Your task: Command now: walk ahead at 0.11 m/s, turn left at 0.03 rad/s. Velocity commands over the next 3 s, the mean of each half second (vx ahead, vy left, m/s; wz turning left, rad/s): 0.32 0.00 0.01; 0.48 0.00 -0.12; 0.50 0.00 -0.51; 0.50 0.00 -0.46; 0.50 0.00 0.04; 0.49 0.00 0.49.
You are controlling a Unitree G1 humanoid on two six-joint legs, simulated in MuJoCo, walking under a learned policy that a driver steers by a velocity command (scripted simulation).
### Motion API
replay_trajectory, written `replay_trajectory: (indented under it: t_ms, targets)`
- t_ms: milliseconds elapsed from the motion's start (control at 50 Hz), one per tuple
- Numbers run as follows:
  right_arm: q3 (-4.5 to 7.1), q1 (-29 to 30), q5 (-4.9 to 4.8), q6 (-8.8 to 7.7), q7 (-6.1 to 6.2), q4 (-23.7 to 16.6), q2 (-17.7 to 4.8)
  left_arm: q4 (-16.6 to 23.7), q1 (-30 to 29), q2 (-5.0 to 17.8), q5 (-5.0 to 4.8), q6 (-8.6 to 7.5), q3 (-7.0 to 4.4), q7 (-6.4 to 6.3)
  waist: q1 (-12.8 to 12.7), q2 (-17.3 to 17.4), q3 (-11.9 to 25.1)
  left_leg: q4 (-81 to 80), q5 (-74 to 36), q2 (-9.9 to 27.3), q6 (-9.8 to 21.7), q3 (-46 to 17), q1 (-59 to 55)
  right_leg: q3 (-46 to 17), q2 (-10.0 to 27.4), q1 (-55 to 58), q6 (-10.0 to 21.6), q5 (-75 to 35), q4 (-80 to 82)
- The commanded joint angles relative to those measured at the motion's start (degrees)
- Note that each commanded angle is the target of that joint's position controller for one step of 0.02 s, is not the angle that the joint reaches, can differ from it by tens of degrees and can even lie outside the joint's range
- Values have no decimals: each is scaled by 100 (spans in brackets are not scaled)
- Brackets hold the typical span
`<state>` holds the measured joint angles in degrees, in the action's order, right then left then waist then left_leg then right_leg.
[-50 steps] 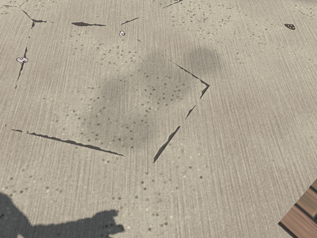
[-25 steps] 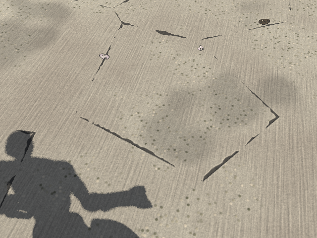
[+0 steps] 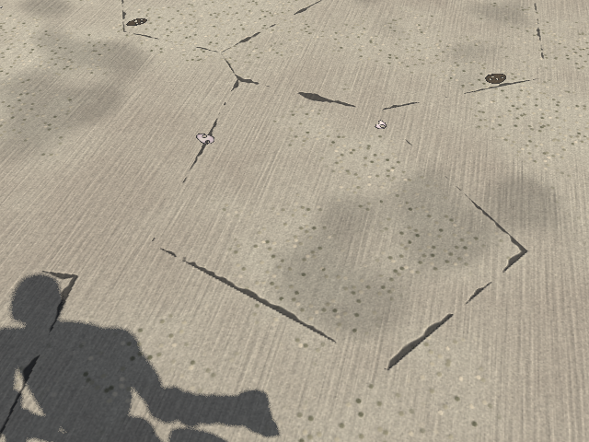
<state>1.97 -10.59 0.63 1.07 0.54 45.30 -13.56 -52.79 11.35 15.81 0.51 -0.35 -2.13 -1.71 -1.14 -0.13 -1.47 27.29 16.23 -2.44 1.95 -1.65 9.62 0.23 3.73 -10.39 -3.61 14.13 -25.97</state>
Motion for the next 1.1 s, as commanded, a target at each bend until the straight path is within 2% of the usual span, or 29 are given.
replay_trajectory:
  t_ms: [20,60,120,140,180,200,220,240,260,280,300,360,420,520,620,660,680,700,720,740,760,780,800,820,840,880,920,1020,1100]
  targets:
    - [259,-100,-62,-32,58,-153,-892,145,-45,592,-68,-44,-139,-52,144,437,94,-978,1400,633,436,-896,137,387,-316,-343,109,628,-391]
    - [339,-404,-107,-66,66,-55,-1168,333,-380,518,-125,-141,-122,-37,349,937,-447,-1644,2890,1365,922,-2054,246,354,-373,-1298,275,1081,-1155]
    - [340,-503,-137,-271,90,25,-1081,430,-474,606,-258,-386,-167,110,330,1083,-633,-1872,2310,1963,1236,-2691,-169,-181,51,-2160,694,1616,-1932]
    - [341,-417,-184,-306,85,10,-1079,418,-419,584,-276,-456,-158,174,258,971,-588,-1812,1989,1964,1186,-2529,-279,-203,129,-2128,799,1622,-1666]
    - [345,20,-267,-305,58,-75,-1108,164,18,513,-238,-543,-161,258,-72,658,-328,-1562,1109,1508,890,-1650,237,135,-68,-807,860,545,-535]
    - [341,142,-260,-281,47,-88,-1088,-117,544,494,-185,-548,-197,272,-316,547,-97,-1205,805,1199,736,-1191,737,403,-348,269,771,-234,-123]
    - [283,145,-197,-289,37,-95,-883,-352,1077,590,-145,-520,-260,265,-491,326,88,-600,522,900,555,-804,1254,268,-373,1126,710,-339,-104]
    - [147,252,-95,-327,7,-192,-458,-445,1723,936,-133,-508,-347,215,-705,-712,269,1159,483,306,134,-67,1997,-1209,639,1805,996,459,631]
    - [158,280,-170,-435,44,-465,-446,-440,2034,1531,-101,-545,-448,275,-704,-1918,315,2700,1620,-250,-82,81,3151,-3748,1821,2154,1865,1483,1611]
    - [249,148,-306,-525,47,-369,-820,-305,1545,1122,-72,-600,-314,275,-464,-1072,-56,3590,1610,180,4,-431,3602,-3916,1974,1848,2019,2151,1714]
    - [267,55,-359,-593,1,-293,-899,-164,1161,831,-94,-630,-236,256,-300,-788,-395,3797,952,444,122,-480,3883,-3329,1733,1700,1813,2129,1713]
    - [303,168,-186,-637,-64,-187,-827,-45,863,564,-49,-604,-106,280,-143,-492,-421,3348,-310,875,134,-245,3613,-1874,1150,1399,1342,217,1807]
    - [254,367,-137,-573,-143,-223,-570,-153,1176,594,-40,-540,-86,235,-177,-496,-283,2846,-854,823,-91,90,3457,-1013,858,1378,1344,-1694,1790]
    - [111,1413,-182,-591,-208,-573,-308,-203,1400,732,-54,-471,-82,99,-398,-441,-519,981,-1974,576,-244,426,2776,-370,615,806,1272,-1896,2114]
    - [98,1968,-224,-669,-352,-791,-439,-361,1655,773,-136,-407,-140,77,-328,-443,-698,175,-1955,454,40,331,2682,-314,1006,1507,1302,-2418,1892]
    - [178,1679,-208,-691,-369,-737,-650,-324,1533,897,-124,-363,-201,63,-31,-567,-345,131,-1579,262,242,413,2152,-268,1109,1872,1201,-3979,1328]
    - [259,1238,-202,-678,-341,-619,-817,-304,1479,971,-102,-320,-235,54,226,-697,28,201,-1345,82,365,529,1564,-227,1094,1994,1146,-5067,762]
    - [387,311,-214,-656,-291,-336,-1039,-269,1380,946,-67,-255,-228,50,710,-695,608,99,-1407,-74,546,658,399,-53,894,1801,1013,-5690,-306]
    - [478,-762,-164,-619,-217,-59,-1275,-162,1341,835,-17,-241,-167,42,1142,-538,1333,384,-1390,542,840,-11,-1503,-48,730,563,877,-4653,-1758]
    - [596,-1441,-55,-605,-202,125,-1798,-57,2125,-25,-1,-345,78,141,774,960,2376,105,-107,2192,1912,-2931,-3857,-9,-392,-1886,476,-847,-4229]
    - [444,-1383,-90,-592,-201,181,-1255,-204,1992,218,-163,-518,35,188,889,1051,2617,-942,753,2547,1993,-4324,-3737,-881,-671,-2598,563,1799,-5117]
    - [349,-773,-138,-609,-179,137,-985,83,1241,770,-368,-612,-136,209,807,849,1352,-1168,890,2316,1565,-3317,-2710,-856,-298,-3100,668,1512,-5343]
    - [295,-263,-137,-642,-171,76,-818,200,850,806,-406,-643,-155,176,593,428,715,-1380,410,2124,1326,-2449,-1669,-700,35,-2965,712,923,-5049]
    - [243,38,-96,-693,-194,87,-628,210,709,722,-333,-611,-183,124,393,171,326,-1584,-165,1896,1164,-1816,-868,-621,237,-2726,681,559,-4667]
    - [209,208,-22,-754,-212,118,-518,163,880,595,-266,-520,-211,90,156,332,195,-1787,-494,1692,1034,-1281,-320,-668,418,-2308,661,288,-4421]
    - [219,286,-6,-824,-243,249,-485,99,1157,262,-250,-342,-173,80,-40,450,88,-2057,-832,1570,1034,-711,289,-660,519,-1926,583,204,-4210]
    - [251,235,10,-873,-212,381,-623,265,916,274,-233,-239,-195,51,-85,428,-129,-2255,-1079,1537,1044,-266,500,-680,552,-2234,494,-128,-3925]
    - [283,-1,15,-857,-57,509,-902,655,6,243,-157,-322,-175,179,154,198,-260,-2299,-1761,1341,859,639,155,-447,420,-2540,428,-1836,-2095]
    - [316,-531,-77,-727,8,676,-1087,1059,-836,125,-157,-344,-81,342,515,40,-426,-2138,-2008,1599,800,898,-759,-90,314,-2834,521,-1989,-1202]
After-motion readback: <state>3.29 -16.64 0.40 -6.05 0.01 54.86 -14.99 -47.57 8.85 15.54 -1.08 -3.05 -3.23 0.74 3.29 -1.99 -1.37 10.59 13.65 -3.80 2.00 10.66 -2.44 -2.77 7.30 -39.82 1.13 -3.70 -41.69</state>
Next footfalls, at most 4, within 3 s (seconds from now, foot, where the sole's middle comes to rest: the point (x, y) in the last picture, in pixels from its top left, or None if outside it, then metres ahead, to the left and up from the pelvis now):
0.72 left None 0.46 0.06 -0.78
1.24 right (395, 358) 0.74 -0.21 -0.78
1.74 left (354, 252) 1.07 -0.12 -0.78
2.24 right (477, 236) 1.14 -0.49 -0.78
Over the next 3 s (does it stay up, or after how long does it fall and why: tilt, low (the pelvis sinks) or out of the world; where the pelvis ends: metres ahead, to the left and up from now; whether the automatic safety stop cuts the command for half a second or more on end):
stays up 1.45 -0.48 0.00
